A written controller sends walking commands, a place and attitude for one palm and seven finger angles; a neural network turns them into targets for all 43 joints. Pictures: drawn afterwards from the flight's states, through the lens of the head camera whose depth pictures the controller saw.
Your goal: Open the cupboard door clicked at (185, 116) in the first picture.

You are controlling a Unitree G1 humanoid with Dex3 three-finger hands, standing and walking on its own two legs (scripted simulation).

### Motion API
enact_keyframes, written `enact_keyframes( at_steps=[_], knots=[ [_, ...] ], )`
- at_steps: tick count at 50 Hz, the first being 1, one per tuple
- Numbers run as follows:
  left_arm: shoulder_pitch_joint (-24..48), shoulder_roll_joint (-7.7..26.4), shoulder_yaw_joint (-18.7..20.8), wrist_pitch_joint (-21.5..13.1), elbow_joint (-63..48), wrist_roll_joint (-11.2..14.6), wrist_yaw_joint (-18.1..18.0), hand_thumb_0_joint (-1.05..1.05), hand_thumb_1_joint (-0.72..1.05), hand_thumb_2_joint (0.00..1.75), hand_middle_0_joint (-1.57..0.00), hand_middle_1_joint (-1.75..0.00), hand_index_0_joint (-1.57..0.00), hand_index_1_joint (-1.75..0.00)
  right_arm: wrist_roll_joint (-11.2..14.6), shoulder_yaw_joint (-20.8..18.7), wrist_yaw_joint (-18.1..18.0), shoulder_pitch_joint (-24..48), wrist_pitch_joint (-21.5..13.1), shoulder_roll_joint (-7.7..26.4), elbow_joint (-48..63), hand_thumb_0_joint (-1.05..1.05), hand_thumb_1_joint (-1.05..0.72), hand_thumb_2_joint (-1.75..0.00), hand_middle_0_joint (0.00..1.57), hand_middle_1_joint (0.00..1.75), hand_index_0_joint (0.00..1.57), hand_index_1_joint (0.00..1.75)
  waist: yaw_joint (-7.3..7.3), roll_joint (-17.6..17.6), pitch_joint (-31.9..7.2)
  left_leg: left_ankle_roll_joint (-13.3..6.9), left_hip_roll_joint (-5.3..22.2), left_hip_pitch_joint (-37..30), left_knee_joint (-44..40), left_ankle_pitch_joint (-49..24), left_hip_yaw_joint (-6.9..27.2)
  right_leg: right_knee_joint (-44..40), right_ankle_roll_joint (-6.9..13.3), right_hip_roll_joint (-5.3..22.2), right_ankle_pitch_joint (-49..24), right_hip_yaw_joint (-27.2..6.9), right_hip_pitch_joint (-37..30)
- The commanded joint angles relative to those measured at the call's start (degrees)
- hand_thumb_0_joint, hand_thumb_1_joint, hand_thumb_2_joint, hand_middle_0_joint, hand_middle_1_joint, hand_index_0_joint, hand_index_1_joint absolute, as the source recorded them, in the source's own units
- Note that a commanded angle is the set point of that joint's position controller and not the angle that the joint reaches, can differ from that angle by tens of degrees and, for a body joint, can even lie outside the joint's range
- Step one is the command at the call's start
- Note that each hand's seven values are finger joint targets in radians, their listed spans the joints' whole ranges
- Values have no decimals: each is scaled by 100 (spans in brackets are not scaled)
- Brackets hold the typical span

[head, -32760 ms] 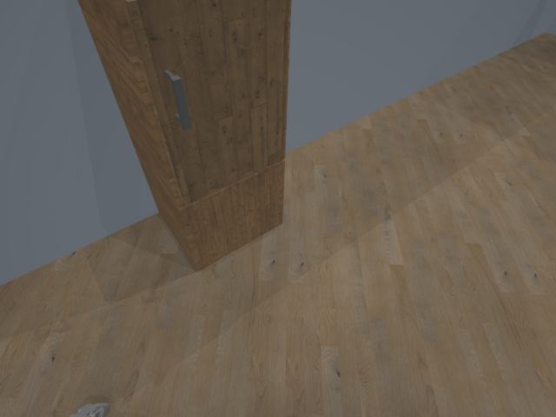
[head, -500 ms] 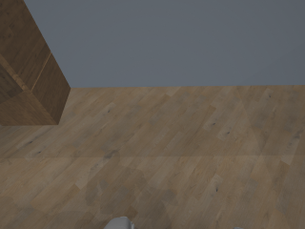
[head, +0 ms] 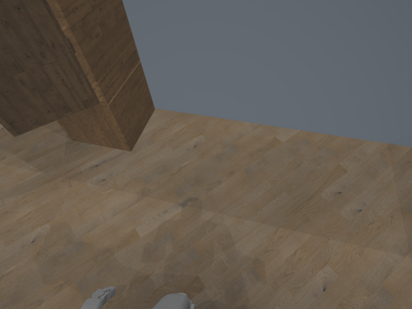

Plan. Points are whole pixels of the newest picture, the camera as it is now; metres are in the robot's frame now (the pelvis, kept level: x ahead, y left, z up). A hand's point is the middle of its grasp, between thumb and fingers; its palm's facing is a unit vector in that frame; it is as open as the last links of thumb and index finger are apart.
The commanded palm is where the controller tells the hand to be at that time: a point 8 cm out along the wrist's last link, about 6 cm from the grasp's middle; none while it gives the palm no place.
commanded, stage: turn to face it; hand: left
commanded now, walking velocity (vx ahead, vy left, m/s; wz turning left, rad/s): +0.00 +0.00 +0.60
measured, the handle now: out of the picture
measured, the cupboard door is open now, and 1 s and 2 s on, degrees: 46 46 46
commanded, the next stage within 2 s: take the last steps up to it in 0.84 s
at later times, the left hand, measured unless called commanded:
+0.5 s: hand out of the picture -0.02 +0.25 -0.17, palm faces +0.34 -0.91 -0.24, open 7.4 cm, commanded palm none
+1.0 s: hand out of the picture -0.03 +0.17 -0.15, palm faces +0.48 -0.85 -0.24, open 7.3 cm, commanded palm none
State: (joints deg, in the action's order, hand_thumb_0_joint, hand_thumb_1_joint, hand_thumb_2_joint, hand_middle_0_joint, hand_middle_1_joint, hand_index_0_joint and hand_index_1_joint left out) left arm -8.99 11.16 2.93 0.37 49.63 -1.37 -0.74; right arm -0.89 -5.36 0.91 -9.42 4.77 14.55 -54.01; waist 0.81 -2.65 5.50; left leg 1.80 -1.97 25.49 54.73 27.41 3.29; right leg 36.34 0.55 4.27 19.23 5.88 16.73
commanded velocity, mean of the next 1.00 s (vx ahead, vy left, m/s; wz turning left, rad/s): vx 0.02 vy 0.01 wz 0.39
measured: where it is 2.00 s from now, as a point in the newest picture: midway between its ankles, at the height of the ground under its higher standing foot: (171, 305)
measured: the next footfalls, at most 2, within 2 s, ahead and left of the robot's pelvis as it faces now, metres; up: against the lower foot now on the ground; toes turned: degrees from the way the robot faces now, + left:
left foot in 0.32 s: +0.03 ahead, +0.13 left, +0.00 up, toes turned +18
right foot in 0.76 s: +0.06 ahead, -0.11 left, +0.00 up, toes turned +19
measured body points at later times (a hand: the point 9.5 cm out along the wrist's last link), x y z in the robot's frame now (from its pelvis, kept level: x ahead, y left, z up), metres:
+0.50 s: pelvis -0.01 +0.03 +0.01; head +0.03 +0.06 +0.45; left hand -0.03 +0.30 -0.15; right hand +0.17 -0.18 -0.12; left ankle -0.01 +0.12 -0.73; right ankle +0.01 -0.13 -0.65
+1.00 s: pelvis +0.00 -0.02 +0.01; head +0.04 -0.01 +0.46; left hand -0.05 +0.22 -0.13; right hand +0.16 -0.22 -0.15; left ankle -0.07 +0.10 -0.66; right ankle +0.02 -0.12 -0.73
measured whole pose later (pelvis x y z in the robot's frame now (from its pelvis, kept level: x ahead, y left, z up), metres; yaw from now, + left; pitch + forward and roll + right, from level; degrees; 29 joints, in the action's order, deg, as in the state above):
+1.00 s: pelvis +0.00 -0.02 +0.01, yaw +28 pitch +0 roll +1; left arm -12.7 9.2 2.4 0.0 55.2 -1.4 -1.4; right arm -0.7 -4.5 0.6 -10.9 4.8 12.3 -58.6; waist 0.9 -0.4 4.6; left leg 2.8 0.4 25.6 58.5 24.5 0.0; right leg 28.3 0.9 4.0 18.3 8.3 9.4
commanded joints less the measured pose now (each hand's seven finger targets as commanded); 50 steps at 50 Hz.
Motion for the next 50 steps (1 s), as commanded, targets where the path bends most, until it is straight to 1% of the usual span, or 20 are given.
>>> enact_keyframes(
  at_steps=[1,4,10,12,14,15,16,17,18,21,23,33,36,37,38,39,40,44,47,50],
  knots=[
    [-147,918,190,-116,-353,13,-131,0,90,90,-20,-30,-20,-30,-19,-55,69,325,-130,322,489,0,-90,-90,20,30,20,30,-29,1374,-422,141,357,817,1690,-298,-146,-1668,547,1518,-2438,-764,-681],
    [-350,965,217,-127,-299,2,-138,0,90,90,-20,-30,-20,-30,8,2,100,373,-106,207,431,0,-90,-90,20,30,20,30,-112,1334,-554,205,362,593,818,-323,-463,-1559,467,1484,-2902,-214,-1051],
    [-807,1216,342,-106,-71,-35,-117,0,90,90,-20,-30,-20,-30,37,87,101,707,-194,74,554,0,-90,-90,20,30,20,30,-385,1321,-685,106,307,84,-883,-45,-888,-1169,601,1812,-3588,-19,-1485],
    [-770,1244,368,-92,-20,-45,-91,0,90,90,-20,-30,-20,-30,39,86,89,528,-234,98,558,0,-90,-90,20,30,20,30,-283,1341,-774,38,258,-339,-1551,-279,-972,-902,492,1836,-3413,94,-1350],
    [-612,1249,401,-73,-52,29,-47,0,90,90,-20,-30,-20,-30,5,31,76,51,-296,336,450,0,-90,-90,20,30,20,30,29,1039,-953,-77,253,-1396,-2745,-1288,-965,-118,130,1675,-2950,477,-798],
    [-599,1044,372,-45,-178,68,-8,0,90,90,-20,-30,-20,-30,-39,-90,52,-358,-359,860,390,0,-90,-90,20,30,20,30,267,-145,-1294,-497,1149,-2488,-3165,-2634,230,1014,-245,1203,-1592,736,285],
    [-268,626,212,-18,-464,86,21,0,90,90,-20,-30,-20,-30,-60,-245,-7,-785,-351,1472,327,0,-90,-90,20,30,20,30,521,-1680,-1261,-1385,2598,-2926,-3364,-4933,2065,2281,-565,414,1976,511,1746],
    [129,754,165,88,-534,4,-69,0,90,90,-20,-30,-20,-30,-21,-192,-61,-1043,-321,1406,184,0,-90,-90,20,30,20,30,588,-1202,-1276,-1536,2664,-2708,-3306,-4786,1928,2783,-475,405,1974,-230,1825],
    [219,652,192,79,-455,24,-82,0,90,90,-20,-30,-20,-30,-35,-170,-146,-856,-343,1285,240,0,-90,-90,20,30,20,30,483,-1136,-1212,-1504,2424,-2592,-3253,-4737,1774,3050,-485,360,1651,-422,2003],
    [-117,698,230,133,-77,31,11,0,90,90,-20,-30,-20,-30,-52,-25,-196,-12,-385,925,459,0,-90,-90,20,30,20,30,35,-550,-726,-1165,1733,-1636,-3549,-3589,884,3134,-509,313,578,-555,1590],
    [-298,662,223,141,29,23,35,0,90,90,-20,-30,-20,-30,-46,15,-189,48,-424,842,453,0,-90,-90,20,30,20,30,-66,-388,-756,-1090,1556,-1533,-3623,-3346,687,2876,-512,239,357,-515,1365],
    [-120,488,133,99,-62,62,-1,0,90,90,-20,-30,-20,-30,-89,-24,-165,-175,-348,792,317,0,-90,-90,20,30,20,30,44,-703,-815,-1175,1468,-1338,-3475,-2947,1271,744,-402,-212,616,-321,361],
    [-643,528,160,7,103,89,-43,0,90,90,-20,-30,-20,-30,-33,-27,-163,-29,-334,707,321,0,-90,-90,20,30,20,30,-240,-387,-984,-892,1161,-845,-3006,-2766,1215,-906,-327,-277,-478,-259,-835],
    [-819,764,205,-62,151,53,-77,0,90,90,-20,-30,-20,-30,13,-11,-131,-40,-350,526,322,0,-90,-90,20,30,20,30,-310,131,-1050,-608,843,-366,-2578,-2244,944,-1569,-225,150,-830,-667,-1518],
    [-901,1174,280,-114,195,-20,-120,0,90,90,-20,-30,-20,-30,53,44,-100,-132,-363,172,384,0,-90,-90,20,30,20,30,-301,1396,-1036,-193,74,519,-1559,-743,92,-1897,251,1446,-1286,-1948,-1997],
    [-803,1360,251,-102,133,-31,-106,0,90,90,-20,-30,-20,-30,29,37,-80,17,-320,213,463,0,-90,-90,20,30,20,30,-345,1533,-807,-79,-142,509,-328,656,-127,-1999,837,2287,-1891,-2285,-1270],
    [-665,1138,231,-148,129,12,-132,0,90,90,-20,-30,-20,-30,-32,1,-103,83,-235,272,351,0,-90,-90,20,30,20,30,-270,1778,-655,-65,41,643,474,631,84,-1944,916,2059,-2512,-2214,-976],
    [-310,761,128,-167,97,33,-134,0,90,90,-20,-30,-20,-30,12,40,-51,-48,-155,120,11,0,-90,-90,20,30,20,30,-22,1101,-379,93,263,604,1217,-344,-124,-1645,668,1333,-3258,-808,-908],
    [-537,743,149,-169,220,-3,-134,0,90,90,-20,-30,-20,-30,21,72,-50,50,-155,-11,-46,0,-90,-90,20,30,20,30,-126,1192,-378,135,277,328,466,-293,-327,-1665,637,1299,-3154,-616,-985],
    [-917,936,220,-197,396,-9,-95,0,90,90,-20,-30,-20,-30,-1,124,-15,297,-211,-43,-17,0,-90,-90,20,30,20,30,-359,1134,-357,134,317,357,-270,-206,-518,-1830,692,1551,-2438,-825,-1379]
  ],
)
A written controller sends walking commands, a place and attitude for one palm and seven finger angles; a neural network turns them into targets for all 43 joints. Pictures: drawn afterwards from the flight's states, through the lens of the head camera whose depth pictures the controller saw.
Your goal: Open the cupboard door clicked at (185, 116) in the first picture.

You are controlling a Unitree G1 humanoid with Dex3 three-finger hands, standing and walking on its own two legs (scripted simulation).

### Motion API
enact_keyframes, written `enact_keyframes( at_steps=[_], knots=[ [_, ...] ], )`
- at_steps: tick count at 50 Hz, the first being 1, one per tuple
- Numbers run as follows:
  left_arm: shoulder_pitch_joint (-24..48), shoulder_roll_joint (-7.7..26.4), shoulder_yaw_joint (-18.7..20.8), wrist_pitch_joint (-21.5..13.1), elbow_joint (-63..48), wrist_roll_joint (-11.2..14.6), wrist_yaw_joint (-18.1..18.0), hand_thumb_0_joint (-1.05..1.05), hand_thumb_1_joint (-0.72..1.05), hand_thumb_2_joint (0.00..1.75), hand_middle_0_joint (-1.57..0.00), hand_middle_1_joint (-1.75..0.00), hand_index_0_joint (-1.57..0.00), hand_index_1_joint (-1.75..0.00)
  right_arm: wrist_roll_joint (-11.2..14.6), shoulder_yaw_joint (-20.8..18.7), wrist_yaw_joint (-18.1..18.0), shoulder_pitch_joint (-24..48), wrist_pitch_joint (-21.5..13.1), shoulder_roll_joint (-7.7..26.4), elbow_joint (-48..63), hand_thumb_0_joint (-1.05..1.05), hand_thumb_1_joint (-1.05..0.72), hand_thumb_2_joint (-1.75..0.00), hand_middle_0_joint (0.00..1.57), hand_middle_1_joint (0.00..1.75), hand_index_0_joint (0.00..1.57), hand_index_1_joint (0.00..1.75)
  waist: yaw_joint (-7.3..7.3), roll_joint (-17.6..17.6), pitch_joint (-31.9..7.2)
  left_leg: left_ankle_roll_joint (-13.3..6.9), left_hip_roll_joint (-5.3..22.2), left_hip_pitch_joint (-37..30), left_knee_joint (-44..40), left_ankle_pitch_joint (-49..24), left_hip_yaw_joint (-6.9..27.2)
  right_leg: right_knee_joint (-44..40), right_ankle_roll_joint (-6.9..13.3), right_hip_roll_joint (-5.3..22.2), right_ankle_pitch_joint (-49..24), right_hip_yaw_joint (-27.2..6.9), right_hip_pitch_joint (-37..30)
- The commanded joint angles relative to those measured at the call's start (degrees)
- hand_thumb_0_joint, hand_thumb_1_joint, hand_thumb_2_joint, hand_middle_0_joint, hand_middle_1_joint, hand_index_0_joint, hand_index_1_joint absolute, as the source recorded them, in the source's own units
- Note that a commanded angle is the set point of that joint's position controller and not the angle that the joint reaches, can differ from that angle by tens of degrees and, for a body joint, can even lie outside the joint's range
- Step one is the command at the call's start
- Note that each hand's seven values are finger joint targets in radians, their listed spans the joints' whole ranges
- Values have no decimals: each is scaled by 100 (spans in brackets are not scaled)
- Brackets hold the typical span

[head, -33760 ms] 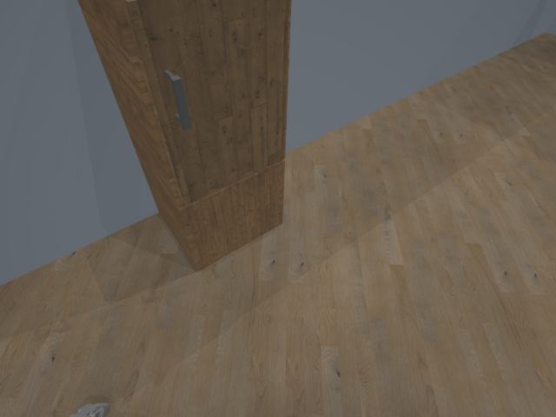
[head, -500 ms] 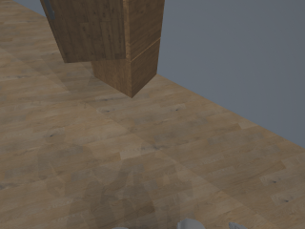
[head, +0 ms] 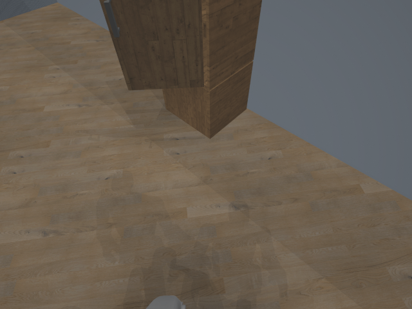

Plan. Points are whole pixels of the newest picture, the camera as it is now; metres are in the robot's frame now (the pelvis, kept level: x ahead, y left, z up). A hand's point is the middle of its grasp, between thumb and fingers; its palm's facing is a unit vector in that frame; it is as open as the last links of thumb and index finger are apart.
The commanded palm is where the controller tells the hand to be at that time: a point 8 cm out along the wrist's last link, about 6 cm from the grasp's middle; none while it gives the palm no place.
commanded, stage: take the last steps up to it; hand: left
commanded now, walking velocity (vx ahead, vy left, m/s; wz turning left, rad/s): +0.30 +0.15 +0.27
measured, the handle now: (113, 17) +1.12 +0.43 +0.03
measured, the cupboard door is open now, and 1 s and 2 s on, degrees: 46 46 46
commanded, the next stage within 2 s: come to a stop and stand still in 1.58 s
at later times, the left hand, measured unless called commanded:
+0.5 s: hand out of the picture +0.12 +0.27 -0.17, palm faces +0.11 -0.98 -0.18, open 7.4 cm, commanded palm none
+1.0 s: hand (119, 243) +0.28 +0.24 -0.16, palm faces +0.16 -0.96 -0.23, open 7.1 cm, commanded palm none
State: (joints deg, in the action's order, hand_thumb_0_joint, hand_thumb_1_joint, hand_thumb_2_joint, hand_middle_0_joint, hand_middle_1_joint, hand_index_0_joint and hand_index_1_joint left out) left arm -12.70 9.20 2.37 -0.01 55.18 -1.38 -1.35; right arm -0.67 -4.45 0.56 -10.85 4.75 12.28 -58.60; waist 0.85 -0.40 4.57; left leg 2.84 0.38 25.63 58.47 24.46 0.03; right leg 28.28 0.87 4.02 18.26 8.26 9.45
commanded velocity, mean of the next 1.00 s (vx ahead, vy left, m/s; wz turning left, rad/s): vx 0.30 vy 0.07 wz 0.03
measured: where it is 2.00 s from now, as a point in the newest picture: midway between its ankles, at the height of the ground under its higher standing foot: (189, 223)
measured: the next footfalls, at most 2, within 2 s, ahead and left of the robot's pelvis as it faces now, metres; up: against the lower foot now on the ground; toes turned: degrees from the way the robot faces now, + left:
left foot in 0.20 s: +0.04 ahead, +0.15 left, +0.00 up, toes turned +9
right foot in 0.70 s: +0.29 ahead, -0.02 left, +0.00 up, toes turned -3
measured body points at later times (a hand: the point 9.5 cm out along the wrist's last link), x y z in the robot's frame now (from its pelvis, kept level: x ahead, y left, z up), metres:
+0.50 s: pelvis +0.09 +0.08 +0.00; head +0.11 +0.09 +0.45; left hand +0.11 +0.32 -0.15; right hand +0.08 -0.14 -0.15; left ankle +0.00 +0.14 -0.74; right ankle +0.15 -0.05 -0.67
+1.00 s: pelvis +0.27 +0.05 +0.01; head +0.30 +0.04 +0.46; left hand +0.27 +0.29 -0.14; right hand +0.32 -0.17 -0.16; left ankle +0.32 +0.23 -0.67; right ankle +0.25 -0.02 -0.74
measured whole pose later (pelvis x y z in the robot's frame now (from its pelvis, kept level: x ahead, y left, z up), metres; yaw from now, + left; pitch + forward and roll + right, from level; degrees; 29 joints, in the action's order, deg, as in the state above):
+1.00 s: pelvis +0.27 +0.05 +0.01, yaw +6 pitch +0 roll +1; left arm -15.1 9.2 3.4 -4.7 61.0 -0.8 -0.5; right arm -1.4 -3.8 0.3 -13.0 0.0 9.5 -60.9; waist 0.3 -0.8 2.4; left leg 2.0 6.6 32.3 53.8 11.0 -1.6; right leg 19.9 4.3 -0.4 14.0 9.2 6.5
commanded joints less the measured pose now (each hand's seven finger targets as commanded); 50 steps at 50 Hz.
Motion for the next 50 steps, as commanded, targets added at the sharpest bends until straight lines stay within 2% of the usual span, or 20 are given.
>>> enact_keyframes(
  at_steps=[1,5,8,9,10,11,13,15,18,28,31,33,34,35,36,37,38,41,44,50],
  knots=[
    [-650,1166,301,-168,-95,-18,-19,0,90,90,-20,-30,-20,-30,-27,43,36,545,-238,195,491,0,-90,-90,20,30,20,30,-431,970,-219,11,101,341,-871,137,-224,-1081,700,1666,-2037,-1172,-678],
    [-824,1324,375,-204,106,-51,49,0,90,90,-20,-30,-20,-30,-25,72,97,675,-368,197,600,0,-90,-90,20,30,20,30,-506,1011,-218,-119,62,28,-1790,267,-425,-1099,764,1852,-1124,-1301,-711],
    [-460,1300,378,-171,126,-8,90,0,90,90,-20,-30,-20,-30,-36,84,72,-98,-479,245,376,0,-90,-90,20,30,20,30,-54,787,-348,-227,-147,-1706,-3374,-643,-758,-493,343,1447,-450,-662,315],
    [-299,1088,346,-138,34,35,131,0,90,90,-20,-30,-20,-30,-55,-3,21,-646,-533,607,231,0,-90,-90,20,30,20,30,232,-91,-543,-473,287,-2814,-3799,-572,-105,491,57,1010,-55,-204,1227],
    [-201,653,258,-132,-181,55,193,0,90,90,-20,-30,-20,-30,-144,-159,-37,-1271,-543,1209,105,0,-90,-90,20,30,20,30,493,-1850,-661,-1091,1772,-3571,-4200,-454,1908,2133,-271,186,1363,417,2614],
    [401,624,161,-138,-397,-16,160,0,90,90,-20,-30,-20,-30,-134,-150,-102,-1739,-514,1339,-13,0,-90,-90,20,30,20,30,725,-1597,-496,-1557,2213,-3293,-4508,-679,2399,3112,-162,87,1805,-147,3138],
    [596,616,167,-158,-264,1,179,0,90,90,-20,-30,-20,-30,-106,-27,-196,-1288,-584,942,92,0,-90,-90,20,30,20,30,431,-1073,-157,-1585,1978,-2682,-4632,-721,2015,3936,-84,321,1014,-667,3343],
    [289,575,147,-148,7,-18,238,0,90,90,-20,-30,-20,-30,-90,117,-212,-969,-707,577,170,0,-90,-90,20,30,20,30,125,-565,101,-1348,1561,-2367,-4715,-1734,1228,3861,-110,379,284,-692,2999],
    [-99,504,110,-113,214,1,235,0,90,90,-20,-30,-20,-30,-45,169,-221,-1042,-829,486,52,0,-90,-90,20,30,20,30,-96,-477,-179,-1278,1300,-2658,-4619,-3404,488,3657,-192,281,-186,-585,2796],
    [1154,277,37,-121,-239,29,263,0,90,90,-20,-30,-20,-30,-94,236,-269,-1926,-852,242,-536,0,-90,-90,20,30,20,30,166,-390,408,-1237,1348,-2690,-4536,-4111,213,1674,-2,113,-641,-324,2542],
    [1031,309,68,-125,-286,40,261,0,90,90,-20,-30,-20,-30,-110,237,-280,-1910,-841,324,-647,0,-90,-90,20,30,20,30,24,-440,338,-1220,1344,-2477,-4219,-4559,118,1243,158,-118,-353,-178,1712],
    [7,446,145,-190,-14,32,232,0,90,90,-20,-30,-20,-30,-74,215,-281,-1761,-831,400,-683,0,-90,-90,20,30,20,30,-481,-279,-97,-1025,1143,-2186,-3055,-5310,-44,686,288,-381,-539,-38,291],
    [-902,687,234,-251,243,18,199,0,90,90,-20,-30,-20,-30,-7,196,-258,-1614,-851,393,-623,0,-90,-90,20,30,20,30,-864,10,-581,-833,837,-1450,-1926,-4773,-214,357,455,-129,-887,-438,-1139],
    [-1746,1217,386,-311,477,-18,123,0,90,90,-20,-30,-20,-30,85,183,-216,-1735,-896,185,-491,0,-90,-90,20,30,20,30,-1053,1071,-1260,-539,28,-32,-118,-2336,-608,-169,1120,1417,-1173,-2618,-2542],
    [-1806,1423,412,-300,527,91,104,0,90,90,-20,-30,-20,-30,94,165,-221,-1713,-861,136,-391,0,-90,-90,20,30,20,30,-878,1449,-1445,-444,-310,585,1609,820,-322,-1019,1668,2433,-1268,-4128,-2405],
    [-1236,1208,373,-255,342,117,52,0,90,90,-20,-30,-20,-30,57,108,-192,-1175,-797,192,-285,0,-90,-90,20,30,20,30,-795,816,-857,-478,81,879,1985,510,167,-1369,1558,2356,-462,-3965,-1569],
    [-719,927,296,-258,212,113,25,0,90,90,-20,-30,-20,-30,17,115,-161,-833,-762,40,-206,0,-90,-90,20,30,20,30,-574,265,-225,-480,393,980,1811,-128,311,-1495,1280,2066,-177,-3165,-624],
    [-314,331,104,-420,214,70,60,0,90,90,-20,-30,-20,-30,-79,170,-76,-1279,-567,-330,-402,0,-90,-90,20,30,20,30,-51,664,-10,-289,617,314,905,-1008,82,-1828,672,1267,-748,-1408,572],
    [-497,236,142,-520,304,39,60,0,90,90,-20,-30,-20,-30,-105,132,-38,-1293,-502,-426,-393,0,-90,-90,20,30,20,30,31,544,-110,-127,658,431,219,-1227,-113,-1848,705,1139,-1422,-1005,369],
    [-915,493,95,-584,613,62,102,0,90,90,-20,-30,-20,-30,-67,146,65,-121,-572,-249,64,0,-90,-90,20,30,20,30,-211,645,-17,-23,601,923,-1025,-1531,-315,-1677,747,1173,-2656,-786,-523]
  ],
)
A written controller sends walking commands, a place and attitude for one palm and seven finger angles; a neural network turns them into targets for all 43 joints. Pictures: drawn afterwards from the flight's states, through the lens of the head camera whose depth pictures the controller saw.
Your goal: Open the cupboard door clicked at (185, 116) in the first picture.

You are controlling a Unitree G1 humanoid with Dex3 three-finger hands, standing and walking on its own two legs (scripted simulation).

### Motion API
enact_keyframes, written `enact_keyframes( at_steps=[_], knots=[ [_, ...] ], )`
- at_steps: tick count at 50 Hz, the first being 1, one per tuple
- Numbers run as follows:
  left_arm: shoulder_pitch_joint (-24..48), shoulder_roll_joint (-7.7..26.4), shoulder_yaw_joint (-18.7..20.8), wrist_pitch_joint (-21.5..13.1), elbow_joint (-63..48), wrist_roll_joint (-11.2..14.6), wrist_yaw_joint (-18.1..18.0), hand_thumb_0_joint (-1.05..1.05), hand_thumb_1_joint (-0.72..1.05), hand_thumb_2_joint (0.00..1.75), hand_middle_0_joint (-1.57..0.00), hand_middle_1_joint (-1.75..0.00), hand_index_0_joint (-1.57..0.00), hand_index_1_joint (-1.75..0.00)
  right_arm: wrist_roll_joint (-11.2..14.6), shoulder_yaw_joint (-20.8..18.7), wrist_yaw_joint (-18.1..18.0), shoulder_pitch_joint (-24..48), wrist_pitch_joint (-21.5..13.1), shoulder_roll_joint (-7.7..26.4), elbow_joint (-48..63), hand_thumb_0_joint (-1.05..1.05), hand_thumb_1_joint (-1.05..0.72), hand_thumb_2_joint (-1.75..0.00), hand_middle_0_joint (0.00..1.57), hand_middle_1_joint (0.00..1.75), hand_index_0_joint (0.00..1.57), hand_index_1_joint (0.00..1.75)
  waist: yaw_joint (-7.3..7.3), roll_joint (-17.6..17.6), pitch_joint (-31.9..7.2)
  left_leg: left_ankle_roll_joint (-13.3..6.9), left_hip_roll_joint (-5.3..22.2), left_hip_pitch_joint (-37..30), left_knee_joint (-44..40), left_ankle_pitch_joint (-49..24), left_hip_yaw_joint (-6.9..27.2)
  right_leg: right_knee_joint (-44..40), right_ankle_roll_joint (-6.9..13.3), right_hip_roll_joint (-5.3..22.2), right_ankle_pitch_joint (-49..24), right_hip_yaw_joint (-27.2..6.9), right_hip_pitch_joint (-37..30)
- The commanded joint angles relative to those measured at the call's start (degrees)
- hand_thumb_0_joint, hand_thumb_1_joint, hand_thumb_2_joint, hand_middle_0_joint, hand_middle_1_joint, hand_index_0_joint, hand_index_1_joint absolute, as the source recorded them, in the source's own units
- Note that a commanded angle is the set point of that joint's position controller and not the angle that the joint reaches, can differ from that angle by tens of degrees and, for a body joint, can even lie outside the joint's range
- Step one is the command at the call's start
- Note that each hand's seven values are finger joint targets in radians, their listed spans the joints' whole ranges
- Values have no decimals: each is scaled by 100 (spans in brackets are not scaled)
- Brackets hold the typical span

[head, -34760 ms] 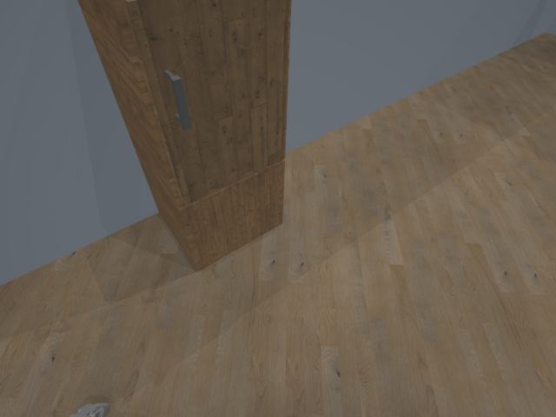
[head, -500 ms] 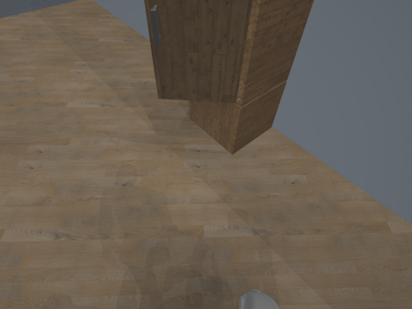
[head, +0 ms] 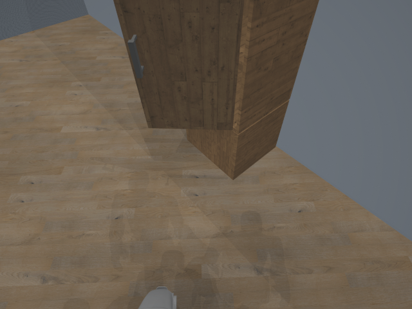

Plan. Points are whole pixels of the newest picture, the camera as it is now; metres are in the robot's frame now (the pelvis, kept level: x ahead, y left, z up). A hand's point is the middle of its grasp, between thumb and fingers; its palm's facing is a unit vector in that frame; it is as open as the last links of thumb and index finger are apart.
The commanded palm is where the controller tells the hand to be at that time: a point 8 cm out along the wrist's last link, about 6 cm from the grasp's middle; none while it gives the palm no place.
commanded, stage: take the last steps up to it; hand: left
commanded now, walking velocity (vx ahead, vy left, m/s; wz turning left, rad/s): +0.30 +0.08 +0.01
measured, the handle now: (137, 56) +0.88 +0.29 +0.02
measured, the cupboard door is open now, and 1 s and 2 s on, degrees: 46 46 46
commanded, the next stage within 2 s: come to a stop and stand still in 0.58 s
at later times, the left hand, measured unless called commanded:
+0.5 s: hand (114, 272) +0.23 +0.25 -0.18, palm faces +0.02 -0.98 -0.21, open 7.3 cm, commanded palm none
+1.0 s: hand (131, 226) +0.35 +0.24 -0.20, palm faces +0.03 -0.98 -0.21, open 7.3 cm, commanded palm none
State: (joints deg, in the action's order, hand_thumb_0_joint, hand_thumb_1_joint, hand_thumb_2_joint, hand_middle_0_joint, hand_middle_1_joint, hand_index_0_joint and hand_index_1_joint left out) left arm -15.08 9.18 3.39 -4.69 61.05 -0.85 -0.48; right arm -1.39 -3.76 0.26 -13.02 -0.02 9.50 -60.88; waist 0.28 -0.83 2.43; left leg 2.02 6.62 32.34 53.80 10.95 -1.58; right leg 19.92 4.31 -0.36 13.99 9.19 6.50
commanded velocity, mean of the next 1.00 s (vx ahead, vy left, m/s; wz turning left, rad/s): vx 0.06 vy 0.02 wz -0.01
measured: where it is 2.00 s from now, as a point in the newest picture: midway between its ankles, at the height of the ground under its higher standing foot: (205, 297)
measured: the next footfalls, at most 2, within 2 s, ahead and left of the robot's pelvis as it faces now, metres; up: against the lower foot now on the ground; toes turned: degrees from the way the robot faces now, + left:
left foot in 0.24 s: +0.22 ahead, +0.16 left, +0.00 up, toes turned +7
right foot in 0.62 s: +0.32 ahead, -0.07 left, +0.00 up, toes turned -10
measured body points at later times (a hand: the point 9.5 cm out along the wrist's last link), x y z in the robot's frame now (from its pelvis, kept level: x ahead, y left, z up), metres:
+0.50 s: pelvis +0.19 +0.06 -0.01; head +0.22 +0.05 +0.44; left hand +0.23 +0.30 -0.16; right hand +0.22 -0.18 -0.16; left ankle +0.18 +0.16 -0.75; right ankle +0.22 -0.06 -0.70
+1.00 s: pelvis +0.32 +0.06 -0.02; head +0.35 +0.07 +0.43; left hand +0.35 +0.29 -0.18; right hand +0.37 -0.18 -0.17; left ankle +0.38 +0.16 -0.75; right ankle +0.28 -0.06 -0.74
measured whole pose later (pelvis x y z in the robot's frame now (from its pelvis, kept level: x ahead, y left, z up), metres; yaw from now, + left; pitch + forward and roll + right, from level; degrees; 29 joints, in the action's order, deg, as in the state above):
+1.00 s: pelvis +0.32 +0.06 -0.02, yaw -2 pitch -1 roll -1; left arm -12.6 10.2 2.8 1.6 59.9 -0.7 -2.1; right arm -0.7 -2.8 -0.9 -9.7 2.1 9.9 -59.3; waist -0.9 0.8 4.8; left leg -0.4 2.1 20.0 34.0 10.7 -4.1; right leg 36.7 -0.3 3.1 23.8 6.7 12.8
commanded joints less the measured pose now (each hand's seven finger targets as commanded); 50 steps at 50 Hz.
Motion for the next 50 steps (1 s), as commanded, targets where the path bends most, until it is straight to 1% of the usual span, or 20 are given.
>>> enact_keyframes(
  at_steps=[1,7,10,11,12,13,15,19,26,29,30,32,33,36,40,46,47,48,49,50],
  knots=[
    [-794,507,-23,-113,95,7,11,0,90,90,-20,-30,-20,-30,6,78,109,327,-105,52,369,0,-90,-90,20,30,20,30,-213,680,254,50,-67,251,-732,-195,-189,-823,386,1626,-2364,-894,-292],
    [-1003,736,21,-18,330,-58,-47,0,90,90,-20,-30,-20,-30,24,92,151,1006,-196,199,633,0,-90,-90,20,30,20,30,-282,792,398,-160,-313,-390,-1737,325,-366,-418,382,1893,-2609,-972,-563],
    [-781,719,40,20,268,-8,-32,0,90,90,-20,-30,-20,-30,-34,29,22,-368,-308,550,204,0,-90,-90,20,30,20,30,398,401,-297,-376,-630,-2818,-2859,-209,-625,1456,43,1359,-3164,-443,164],
    [-950,474,3,38,170,37,3,0,90,90,-20,-30,-20,-30,-105,-101,-58,-1059,-350,1087,55,0,-90,-90,20,30,20,30,619,-498,-926,-824,560,-4177,-2816,-711,713,2809,-214,781,-1462,-123,1366],
    [-826,248,-76,5,-38,54,39,0,90,90,-20,-30,-20,-30,-83,-209,-117,-1565,-299,1543,-9,0,-90,-90,20,30,20,30,686,-1401,-1154,-1419,1647,-4641,-3190,-1530,2125,4430,-297,254,1786,-125,2428],
    [-544,283,-52,26,-159,13,-5,0,90,90,-20,-30,-20,-30,-39,-169,-138,-1375,-263,1454,20,0,-90,-90,20,30,20,30,593,-855,-991,-1569,1798,-4057,-3453,-1067,2017,5162,-199,355,1975,-570,2708],
    [-245,278,13,116,-162,-19,35,0,90,90,-20,-30,-20,-30,-12,-46,-178,-600,-309,937,291,0,-90,-90,20,30,20,30,330,-837,-304,-1404,1540,-2850,-3993,41,1629,5458,-265,725,1111,-916,2937],
    [-602,10,-2,289,-69,-69,92,0,90,90,-20,-30,-20,-30,-9,83,-188,-336,-426,608,280,0,-90,-90,20,30,20,30,-128,-476,-149,-1172,1057,-2128,-4209,-752,478,4457,-377,836,563,-788,2348],
    [105,120,-24,338,-394,-67,135,0,90,90,-20,-30,-20,-30,-46,37,-141,-524,-336,739,130,0,-90,-90,20,30,20,30,-94,-497,108,-1172,863,-1994,-4074,-544,114,2149,-424,578,143,-376,1490],
    [-184,364,27,311,-316,-75,129,0,90,90,-20,-30,-20,-30,-28,51,-123,-442,-261,747,66,0,-90,-90,20,30,20,30,-338,-211,72,-855,601,-1593,-3407,105,-48,1235,-391,384,-190,-222,366],
    [-521,593,76,261,-211,-80,106,0,90,90,-20,-30,-20,-30,3,78,-108,-437,-256,653,62,0,-90,-90,20,30,20,30,-488,181,-41,-620,227,-1222,-2759,453,-284,797,-287,554,-204,-551,-338],
    [-1416,1409,205,193,-10,-33,14,0,90,90,-20,-30,-20,-30,38,111,-33,-442,-231,453,271,0,-90,-90,20,30,20,30,-743,1853,-351,-194,-665,168,-134,2590,-778,-462,725,2598,-628,-3209,-1436],
    [-1230,1307,176,138,-12,-3,-27,0,90,90,-20,-30,-20,-30,32,82,-60,-255,-200,575,232,0,-90,-90,20,30,20,30,-703,2016,-360,-217,-403,252,598,2378,-109,-535,862,2591,-1286,-3260,-1089],
    [-324,803,4,113,-273,2,-92,0,90,90,-20,-30,-20,-30,82,141,-104,-244,-129,293,52,0,-90,-90,20,30,20,30,-230,541,-225,-31,-169,-258,387,1494,140,-159,655,2103,-3655,-1659,-285],
    [53,873,10,203,-299,-11,-175,0,90,90,-20,-30,-20,-30,127,199,-109,-566,99,109,-97,0,-90,-90,20,30,20,30,-57,830,-440,122,-456,-1072,-890,1045,-189,215,448,1687,-4908,-801,-58],
    [157,1019,137,470,-349,7,-219,0,90,90,-20,-30,-20,-30,76,31,-143,-449,228,425,124,0,-90,-90,20,30,20,30,70,896,-195,18,-462,-1833,-2452,-309,-245,861,207,1511,-3312,-787,466],
    [70,875,110,520,-393,11,-213,0,90,90,-20,-30,-20,-30,58,-9,-148,-517,183,586,147,0,-90,-90,20,30,20,30,63,385,-338,-182,13,-2361,-2658,-1974,147,1258,-82,1181,-2184,-576,911],
    [-135,607,49,570,-490,52,-227,0,90,90,-20,-30,-20,-30,21,-48,-174,-588,146,962,247,0,-90,-90,20,30,20,30,31,-682,-509,-722,945,-2581,-2779,-3928,1092,1753,-411,623,-439,-288,1272],
    [-152,479,-12,591,-552,52,-265,0,90,90,-20,-30,-20,-30,9,-103,-185,-785,151,1174,245,0,-90,-90,20,30,20,30,182,-1148,-547,-1190,1452,-2247,-3173,-4361,1312,2869,-439,183,2036,-323,1098],
    [-87,470,2,658,-599,64,-255,0,90,90,-20,-30,-20,-30,-8,-91,-263,-588,128,1229,324,0,-90,-90,20,30,20,30,137,-1326,-612,-1471,1578,-2064,-3291,-4122,1617,3838,-449,63,2557,-755,1403]
  ],
)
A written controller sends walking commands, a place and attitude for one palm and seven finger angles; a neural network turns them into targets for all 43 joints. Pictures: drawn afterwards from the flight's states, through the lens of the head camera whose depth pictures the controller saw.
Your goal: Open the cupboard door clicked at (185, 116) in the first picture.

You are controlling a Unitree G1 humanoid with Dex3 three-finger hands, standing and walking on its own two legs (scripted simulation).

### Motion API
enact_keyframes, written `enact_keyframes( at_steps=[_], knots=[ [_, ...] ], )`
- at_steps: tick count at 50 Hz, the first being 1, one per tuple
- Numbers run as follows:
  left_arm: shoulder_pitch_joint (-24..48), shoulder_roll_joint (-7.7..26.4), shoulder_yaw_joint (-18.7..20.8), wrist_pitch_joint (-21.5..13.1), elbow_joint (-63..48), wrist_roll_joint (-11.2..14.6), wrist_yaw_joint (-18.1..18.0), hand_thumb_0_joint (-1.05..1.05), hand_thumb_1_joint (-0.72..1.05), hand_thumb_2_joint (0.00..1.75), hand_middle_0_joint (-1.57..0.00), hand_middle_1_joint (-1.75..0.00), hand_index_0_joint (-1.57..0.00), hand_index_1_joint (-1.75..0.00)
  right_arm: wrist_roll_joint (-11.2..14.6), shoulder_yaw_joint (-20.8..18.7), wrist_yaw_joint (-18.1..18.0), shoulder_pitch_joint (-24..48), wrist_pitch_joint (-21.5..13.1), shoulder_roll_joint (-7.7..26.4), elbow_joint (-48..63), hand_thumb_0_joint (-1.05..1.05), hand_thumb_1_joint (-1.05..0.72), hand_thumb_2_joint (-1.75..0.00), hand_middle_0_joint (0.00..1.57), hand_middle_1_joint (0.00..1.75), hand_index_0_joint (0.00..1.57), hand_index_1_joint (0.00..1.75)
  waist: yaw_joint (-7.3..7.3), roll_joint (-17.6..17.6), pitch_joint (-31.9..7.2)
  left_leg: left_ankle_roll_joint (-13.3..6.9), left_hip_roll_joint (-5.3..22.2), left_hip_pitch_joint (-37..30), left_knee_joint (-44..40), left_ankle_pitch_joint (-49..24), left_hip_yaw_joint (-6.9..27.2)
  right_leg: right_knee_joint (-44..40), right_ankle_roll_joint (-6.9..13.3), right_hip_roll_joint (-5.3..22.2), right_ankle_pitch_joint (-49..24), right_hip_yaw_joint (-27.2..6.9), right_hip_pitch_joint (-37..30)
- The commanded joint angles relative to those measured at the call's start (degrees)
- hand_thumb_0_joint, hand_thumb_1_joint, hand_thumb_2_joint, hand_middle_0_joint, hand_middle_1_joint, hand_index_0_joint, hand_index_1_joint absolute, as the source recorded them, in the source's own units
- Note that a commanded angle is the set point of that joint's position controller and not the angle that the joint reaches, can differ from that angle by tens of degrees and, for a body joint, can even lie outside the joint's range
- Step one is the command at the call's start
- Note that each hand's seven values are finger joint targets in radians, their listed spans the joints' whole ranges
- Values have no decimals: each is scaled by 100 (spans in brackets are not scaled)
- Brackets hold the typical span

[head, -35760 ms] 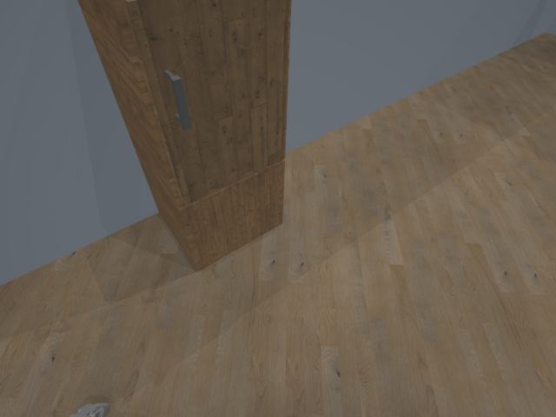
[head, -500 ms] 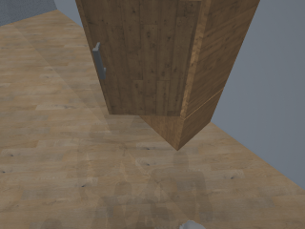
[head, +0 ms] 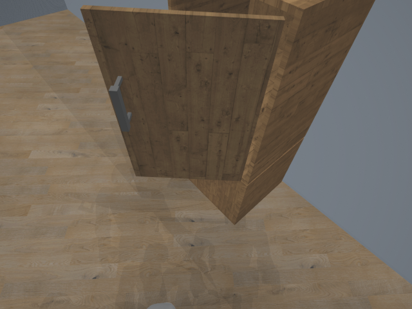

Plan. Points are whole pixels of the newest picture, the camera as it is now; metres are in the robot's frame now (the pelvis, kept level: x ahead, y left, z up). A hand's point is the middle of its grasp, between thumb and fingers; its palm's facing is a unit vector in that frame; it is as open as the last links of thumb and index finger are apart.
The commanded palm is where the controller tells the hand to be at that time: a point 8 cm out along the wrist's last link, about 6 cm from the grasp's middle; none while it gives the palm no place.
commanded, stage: come to a stop and stand still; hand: left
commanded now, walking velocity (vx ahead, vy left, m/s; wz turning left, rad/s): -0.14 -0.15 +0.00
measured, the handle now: (122, 104) +0.56 +0.26 +0.04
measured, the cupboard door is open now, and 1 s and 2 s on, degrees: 46 46 46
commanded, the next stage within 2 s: look again from close up in 0.74 s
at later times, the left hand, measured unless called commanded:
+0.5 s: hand out of the picture +0.00 +0.14 -0.17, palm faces +0.01 -0.98 -0.21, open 7.3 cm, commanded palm none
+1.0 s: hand out of the picture -0.01 +0.14 -0.16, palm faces +0.00 -0.98 -0.21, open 7.4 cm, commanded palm none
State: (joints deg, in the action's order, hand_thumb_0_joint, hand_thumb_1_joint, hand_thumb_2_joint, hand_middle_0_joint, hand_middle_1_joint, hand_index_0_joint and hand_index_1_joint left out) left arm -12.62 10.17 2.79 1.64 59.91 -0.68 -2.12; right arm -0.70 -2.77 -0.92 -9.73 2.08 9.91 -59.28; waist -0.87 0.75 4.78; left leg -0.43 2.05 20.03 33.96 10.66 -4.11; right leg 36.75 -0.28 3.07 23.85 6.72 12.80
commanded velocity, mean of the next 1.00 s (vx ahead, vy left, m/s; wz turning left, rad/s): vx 0.00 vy -0.02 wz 0.00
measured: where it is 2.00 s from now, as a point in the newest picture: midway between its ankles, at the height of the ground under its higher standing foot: outside the picture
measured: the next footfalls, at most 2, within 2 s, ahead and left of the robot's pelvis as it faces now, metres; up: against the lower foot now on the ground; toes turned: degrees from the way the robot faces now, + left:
right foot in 0.32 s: -0.04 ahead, -0.15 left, +0.00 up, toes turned -4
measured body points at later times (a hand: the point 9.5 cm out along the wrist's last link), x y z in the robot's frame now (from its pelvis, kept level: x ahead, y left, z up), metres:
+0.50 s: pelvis -0.03 -0.04 +0.01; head -0.02 -0.05 +0.46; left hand +0.00 +0.19 -0.15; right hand -0.01 -0.28 -0.15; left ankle +0.01 +0.10 -0.73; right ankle -0.08 -0.14 -0.73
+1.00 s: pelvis -0.02 -0.04 +0.01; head -0.01 -0.04 +0.46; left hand -0.01 +0.19 -0.15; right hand -0.02 -0.27 -0.15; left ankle +0.01 +0.10 -0.73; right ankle -0.08 -0.14 -0.73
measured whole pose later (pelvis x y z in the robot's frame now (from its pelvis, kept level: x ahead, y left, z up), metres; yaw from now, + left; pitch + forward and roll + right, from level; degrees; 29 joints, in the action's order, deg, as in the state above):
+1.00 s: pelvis -0.02 -0.04 +0.01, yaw -1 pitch -1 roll +0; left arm -17.7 8.6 0.7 -0.5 59.7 -1.0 -2.0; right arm -1.2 -1.5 -1.7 -17.4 0.2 9.6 -59.1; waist 1.0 -1.2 1.6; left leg 1.8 3.0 17.4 32.1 13.9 -0.7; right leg 30.4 0.9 -0.1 21.1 3.0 8.5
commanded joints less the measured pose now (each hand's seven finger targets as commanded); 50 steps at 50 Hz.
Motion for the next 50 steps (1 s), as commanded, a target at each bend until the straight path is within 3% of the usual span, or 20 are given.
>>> enact_keyframes(
  at_steps=[1,4,11,14,15,16,17,18,20,23,25,27,32,41,42,43,44,45,48,50],
  knots=[
    [-260,423,99,63,-447,26,-86,0,90,90,-20,-30,-20,-30,-81,-181,-200,-685,-89,1170,262,0,-90,-90,20,30,20,30,246,-1747,-872,-1292,2034,-705,-1327,-3712,1864,2751,32,-235,1479,-852,958],
    [-334,470,159,87,-393,18,-13,0,90,90,-20,-30,-20,-30,-102,-135,-230,-157,-99,980,517,0,-90,-90,20,30,20,30,73,-708,-889,-1176,1725,-806,-1259,-2768,1422,3095,-52,-207,770,-927,1283],
    [-300,306,78,70,-542,-28,113,0,90,90,-20,-30,-20,-30,-107,-231,-144,-242,-102,1119,452,0,-90,-90,20,30,20,30,253,-1117,-1065,-944,1567,-924,-1563,-721,1334,776,-37,-136,611,-459,584],
    [-812,381,83,-13,-333,-44,107,0,90,90,-20,-30,-20,-30,-35,-247,-88,-170,-65,1030,444,0,-90,-90,20,30,20,30,27,-607,-946,-460,1026,-269,-1207,196,919,-1242,34,-197,-746,-308,-534],
    [-833,671,105,-43,-350,-86,79,0,90,90,-20,-30,-20,-30,9,-221,-54,-145,-38,770,504,0,-90,-90,20,30,20,30,20,126,-659,-134,554,204,-661,925,583,-1937,263,418,-518,-1196,-500],
    [-543,1007,126,-68,-428,-101,71,0,90,90,-20,-30,-20,-30,22,-139,3,-38,-1,456,598,0,-90,-90,20,30,20,30,126,1072,-340,176,35,276,-192,1280,91,-2444,640,1276,-15,-1986,184],
    [-239,987,81,-116,-504,-80,60,0,90,90,-20,-30,-20,-30,-20,-95,41,139,24,427,642,0,-90,-90,20,30,20,30,105,994,-287,186,-5,-140,175,1318,185,-2586,831,1440,-30,-2021,756],
    [-48,923,52,-172,-480,-73,47,0,90,90,-20,-30,-20,-30,-48,-84,37,174,21,400,557,0,-90,-90,20,30,20,30,140,1274,-124,134,4,-99,380,1144,310,-2348,822,1226,-895,-1875,757],
    [68,726,-20,-233,-372,-26,49,0,90,90,-20,-30,-20,-30,-30,-52,-1,-229,-26,402,254,0,-90,-90,20,30,20,30,278,1018,-282,142,11,-411,147,610,325,-1754,737,947,-2408,-1340,352],
    [-164,567,-69,-251,-200,37,37,0,90,90,-20,-30,-20,-30,-16,24,-54,-583,-160,457,-96,0,-90,-90,20,30,20,30,229,108,-408,70,317,-1041,-740,-1104,537,-1279,312,482,-2277,-919,202],
    [-347,477,-82,-225,-85,49,26,0,90,90,-20,-30,-20,-30,-25,45,-102,-608,-166,537,-225,0,-90,-90,20,30,20,30,126,166,-139,48,479,-959,-892,-827,592,-1623,233,331,-1535,-978,205],
    [-354,535,-75,-165,55,57,43,0,90,90,-20,-30,-20,-30,-15,76,-106,-594,-148,455,-346,0,-90,-90,20,30,20,30,98,-399,-1,58,393,-830,-1027,-512,621,-1737,245,304,-1076,-984,110],
    [-406,488,-95,-161,194,66,54,0,90,90,-20,-30,-20,-30,-35,104,-108,-837,-107,361,-494,0,-90,-90,20,30,20,30,118,117,202,100,287,-839,-1108,-31,507,-2134,309,341,-269,-1058,229],
    [-626,320,-102,-206,328,80,26,0,90,90,-20,-30,-20,-30,-25,135,-153,-1071,-190,278,-625,0,-90,-90,20,30,20,30,95,-52,-16,75,356,-891,-1120,-594,533,-1901,302,306,-1156,-886,-159],
    [-586,1432,-171,-348,-251,-53,-17,0,90,90,-20,-30,-20,-30,-46,106,-22,-626,-226,990,177,0,-90,-90,20,30,20,30,202,-228,652,24,233,-750,-750,-503,714,-1913,285,227,-1390,-938,417],
    [-448,1059,5,-405,-236,-33,-38,0,90,90,-20,-30,-20,-30,-87,-18,-73,-607,-349,862,307,0,-90,-90,20,30,20,30,178,-886,-251,-32,300,-772,-437,-431,580,-1495,333,496,-1520,-1134,219],
    [-482,1012,-11,-446,-320,-26,-41,0,90,90,-20,-30,-20,-30,-87,1,-116,-800,-399,711,333,0,-90,-90,20,30,20,30,238,-784,-941,-57,282,-807,-242,-965,649,-1322,412,477,-2287,-1140,-213],
    [-641,821,-3,-433,-328,-28,-46,0,90,90,-20,-30,-20,-30,-74,29,-133,-919,-404,503,364,0,-90,-90,20,30,20,30,185,-283,-1154,-53,248,-691,-158,-1003,555,-1232,431,534,-2883,-1149,-452],
    [-832,597,-58,-326,-358,-32,-70,0,90,90,-20,-30,-20,-30,-68,80,-110,-982,-334,338,422,0,-90,-90,20,30,20,30,163,699,-686,-79,138,-393,-208,-678,360,-1027,385,489,-3686,-989,-499],
    [-869,633,-42,-271,-486,-48,-78,0,90,90,-20,-30,-20,-30,-46,35,-119,-928,-304,458,472,0,-90,-90,20,30,20,30,146,305,-413,-108,213,-484,-281,-1104,373,-910,325,370,-3469,-886,-265]
  ],
)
